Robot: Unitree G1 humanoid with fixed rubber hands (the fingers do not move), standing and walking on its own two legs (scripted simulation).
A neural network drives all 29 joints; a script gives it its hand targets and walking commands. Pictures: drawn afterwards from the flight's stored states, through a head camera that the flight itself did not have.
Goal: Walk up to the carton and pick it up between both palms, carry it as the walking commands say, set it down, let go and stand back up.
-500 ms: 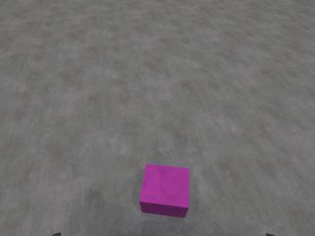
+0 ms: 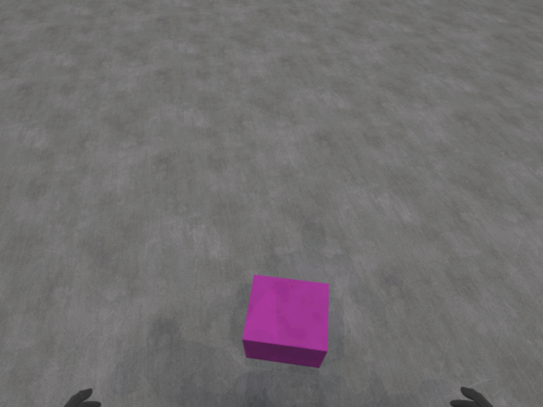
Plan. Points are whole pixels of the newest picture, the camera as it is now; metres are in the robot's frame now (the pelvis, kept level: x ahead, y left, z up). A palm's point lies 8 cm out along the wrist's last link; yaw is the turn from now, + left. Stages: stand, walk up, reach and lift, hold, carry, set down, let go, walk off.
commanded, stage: walk up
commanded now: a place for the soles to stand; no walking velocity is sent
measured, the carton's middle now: (286, 321) +0.45 -0.03 -0.67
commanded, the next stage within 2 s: reach and lift in 0.04 s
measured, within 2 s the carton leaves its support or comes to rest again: neither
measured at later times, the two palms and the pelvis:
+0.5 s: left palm (131, 361) +0.20 +0.26 -0.13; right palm (448, 376) +0.19 -0.28 -0.14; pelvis -0.03 -0.03 -0.04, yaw -4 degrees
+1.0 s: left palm (166, 301) +0.32 +0.24 -0.18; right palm (417, 319) +0.30 -0.27 -0.18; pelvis -0.09 +0.00 -0.09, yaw -5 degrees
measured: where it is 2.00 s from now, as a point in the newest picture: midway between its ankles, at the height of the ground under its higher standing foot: outside the picture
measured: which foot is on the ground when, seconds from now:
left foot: down 0.00-1.00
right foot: down 0.00-1.00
